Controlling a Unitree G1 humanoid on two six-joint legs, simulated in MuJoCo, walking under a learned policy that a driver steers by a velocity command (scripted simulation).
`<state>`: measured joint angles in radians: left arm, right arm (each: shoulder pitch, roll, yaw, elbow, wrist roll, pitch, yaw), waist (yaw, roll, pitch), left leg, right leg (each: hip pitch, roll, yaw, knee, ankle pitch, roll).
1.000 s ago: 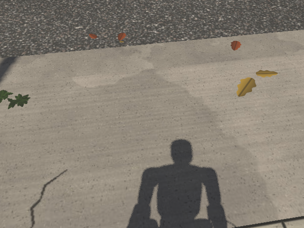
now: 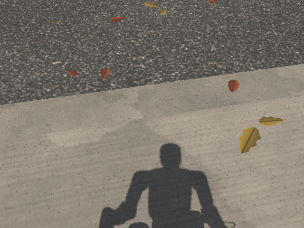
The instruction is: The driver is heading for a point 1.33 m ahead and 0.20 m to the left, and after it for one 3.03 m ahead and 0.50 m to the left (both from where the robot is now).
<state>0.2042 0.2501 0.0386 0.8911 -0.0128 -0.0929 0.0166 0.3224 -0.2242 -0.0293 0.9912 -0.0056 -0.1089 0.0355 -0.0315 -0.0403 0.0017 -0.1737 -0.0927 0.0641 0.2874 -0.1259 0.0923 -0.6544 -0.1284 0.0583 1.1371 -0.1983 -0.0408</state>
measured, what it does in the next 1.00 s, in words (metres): walks ahead: right foot, then left foot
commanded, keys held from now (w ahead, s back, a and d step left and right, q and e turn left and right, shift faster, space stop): w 1.00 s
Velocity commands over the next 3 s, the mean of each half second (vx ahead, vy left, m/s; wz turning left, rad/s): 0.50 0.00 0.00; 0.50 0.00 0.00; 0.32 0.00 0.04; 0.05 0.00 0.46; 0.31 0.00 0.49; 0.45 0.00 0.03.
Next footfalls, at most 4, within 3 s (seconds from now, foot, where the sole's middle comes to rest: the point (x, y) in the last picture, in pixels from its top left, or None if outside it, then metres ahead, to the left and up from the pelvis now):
0.30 right None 0.34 -0.17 -0.78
0.86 left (137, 199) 0.65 0.07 -0.78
1.40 right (180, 149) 0.93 -0.15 -0.78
1.82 left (135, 173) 0.79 0.08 -0.78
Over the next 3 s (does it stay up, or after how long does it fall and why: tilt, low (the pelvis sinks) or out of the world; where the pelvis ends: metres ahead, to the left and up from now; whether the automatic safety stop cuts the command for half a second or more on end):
stays up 1.13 0.19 0.00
